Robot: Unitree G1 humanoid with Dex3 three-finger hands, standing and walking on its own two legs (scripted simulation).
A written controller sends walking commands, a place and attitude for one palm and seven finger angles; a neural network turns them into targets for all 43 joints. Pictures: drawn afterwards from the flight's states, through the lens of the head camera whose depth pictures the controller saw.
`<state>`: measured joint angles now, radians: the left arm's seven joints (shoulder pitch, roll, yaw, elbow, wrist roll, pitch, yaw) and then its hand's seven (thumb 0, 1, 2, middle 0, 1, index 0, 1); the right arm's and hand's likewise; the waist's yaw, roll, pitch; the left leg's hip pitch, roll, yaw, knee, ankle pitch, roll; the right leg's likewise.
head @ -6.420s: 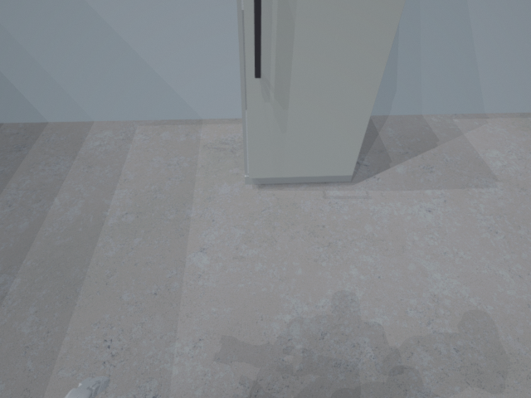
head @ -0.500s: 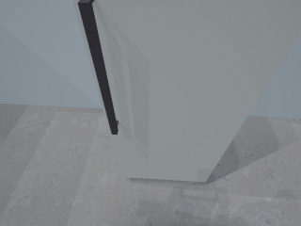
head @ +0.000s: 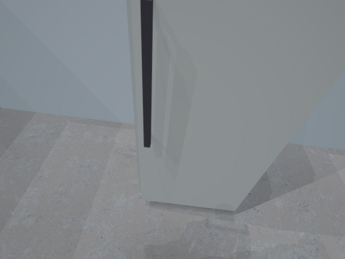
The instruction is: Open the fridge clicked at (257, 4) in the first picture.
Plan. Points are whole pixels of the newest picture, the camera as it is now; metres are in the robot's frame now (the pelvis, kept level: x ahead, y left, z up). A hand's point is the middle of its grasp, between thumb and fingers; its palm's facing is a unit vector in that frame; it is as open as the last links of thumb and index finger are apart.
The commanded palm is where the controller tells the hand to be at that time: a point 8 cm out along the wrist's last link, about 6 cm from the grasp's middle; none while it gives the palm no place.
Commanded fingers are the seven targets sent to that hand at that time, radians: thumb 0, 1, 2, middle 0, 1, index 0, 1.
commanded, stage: come to a stop and stand still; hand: left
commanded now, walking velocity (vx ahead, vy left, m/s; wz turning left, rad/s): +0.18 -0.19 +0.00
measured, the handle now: (148, 88) +0.52 +0.11 +0.12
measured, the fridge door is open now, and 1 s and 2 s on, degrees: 0 0 0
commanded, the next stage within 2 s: look again from close up in 1.80 s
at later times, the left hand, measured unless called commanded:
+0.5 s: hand out of the picture -0.02 +0.11 -0.17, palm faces +0.04 -0.98 -0.19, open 7.3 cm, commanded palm none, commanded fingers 0.00 0.90 0.90 -0.20 -0.30 -0.20 -0.30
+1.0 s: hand out of the picture -0.02 +0.08 -0.17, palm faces +0.07 -0.99 -0.15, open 7.4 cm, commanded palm none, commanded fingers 0.00 0.90 0.90 -0.20 -0.30 -0.20 -0.30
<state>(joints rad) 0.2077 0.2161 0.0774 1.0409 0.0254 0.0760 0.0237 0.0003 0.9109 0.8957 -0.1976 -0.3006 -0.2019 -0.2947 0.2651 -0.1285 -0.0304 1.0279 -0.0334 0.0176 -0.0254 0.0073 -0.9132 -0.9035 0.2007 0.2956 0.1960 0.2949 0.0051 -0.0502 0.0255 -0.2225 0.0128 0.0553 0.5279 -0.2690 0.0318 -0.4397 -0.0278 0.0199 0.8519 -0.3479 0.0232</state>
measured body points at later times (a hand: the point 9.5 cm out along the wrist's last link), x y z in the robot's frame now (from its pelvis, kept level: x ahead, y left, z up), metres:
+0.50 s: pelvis -0.02 -0.06 +0.00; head -0.02 -0.07 +0.45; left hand -0.02 +0.16 -0.15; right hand -0.06 -0.27 -0.17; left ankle +0.02 +0.10 -0.74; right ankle -0.05 -0.14 -0.74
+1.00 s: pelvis +0.00 -0.06 +0.00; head +0.01 -0.07 +0.45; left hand -0.03 +0.13 -0.16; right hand +0.00 -0.28 -0.16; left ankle +0.01 +0.10 -0.74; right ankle -0.05 -0.14 -0.74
